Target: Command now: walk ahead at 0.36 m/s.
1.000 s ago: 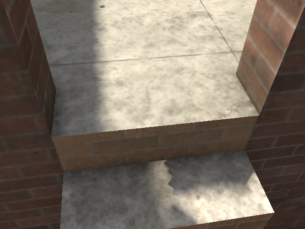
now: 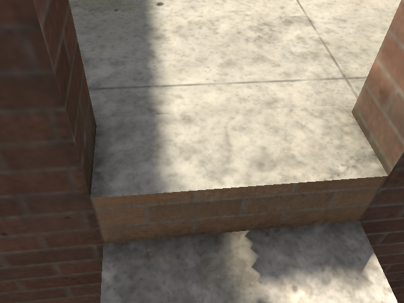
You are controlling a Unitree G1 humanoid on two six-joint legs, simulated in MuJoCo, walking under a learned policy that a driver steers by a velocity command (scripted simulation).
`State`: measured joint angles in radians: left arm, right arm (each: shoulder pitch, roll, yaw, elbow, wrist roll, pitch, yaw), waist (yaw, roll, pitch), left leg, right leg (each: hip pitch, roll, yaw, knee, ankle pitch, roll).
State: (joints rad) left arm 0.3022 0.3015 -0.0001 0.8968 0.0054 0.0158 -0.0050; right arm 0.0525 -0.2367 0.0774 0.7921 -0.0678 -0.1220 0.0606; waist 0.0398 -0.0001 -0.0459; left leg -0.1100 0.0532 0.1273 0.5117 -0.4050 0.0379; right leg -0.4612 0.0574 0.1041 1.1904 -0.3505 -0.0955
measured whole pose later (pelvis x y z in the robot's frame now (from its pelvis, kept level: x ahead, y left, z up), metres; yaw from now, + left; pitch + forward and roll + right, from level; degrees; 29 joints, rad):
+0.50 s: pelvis +0.10 +0.00 +0.16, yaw +2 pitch +1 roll -1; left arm 0.31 0.14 -0.03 0.91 0.02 0.02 0.04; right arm 0.14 -0.21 0.04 0.81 -0.02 -0.07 0.05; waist -0.01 0.04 -0.08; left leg -0.57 -0.04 -0.13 1.27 -0.47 0.02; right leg -0.41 0.03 -0.07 0.82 -0.43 -0.05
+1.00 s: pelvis +0.16 +0.03 +0.21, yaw -1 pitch +2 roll +1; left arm 0.24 0.24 -0.01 0.88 0.05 0.04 0.02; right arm 0.26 -0.19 0.00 1.03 -0.03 -0.05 0.05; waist -0.01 -0.05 -0.02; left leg -0.10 -0.05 0.05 0.20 -0.13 0.04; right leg -0.10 -0.03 0.02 0.31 -0.24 0.01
